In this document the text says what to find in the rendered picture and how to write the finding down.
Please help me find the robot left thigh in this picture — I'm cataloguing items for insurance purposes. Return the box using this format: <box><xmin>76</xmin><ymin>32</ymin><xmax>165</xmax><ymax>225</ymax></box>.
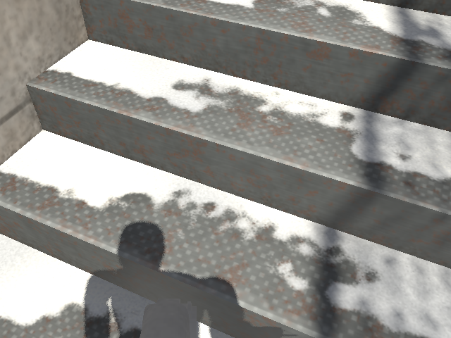
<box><xmin>140</xmin><ymin>299</ymin><xmax>197</xmax><ymax>338</ymax></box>

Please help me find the robot left shin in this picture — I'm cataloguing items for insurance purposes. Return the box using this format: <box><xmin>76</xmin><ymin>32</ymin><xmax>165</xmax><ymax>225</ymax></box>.
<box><xmin>142</xmin><ymin>304</ymin><xmax>153</xmax><ymax>324</ymax></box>

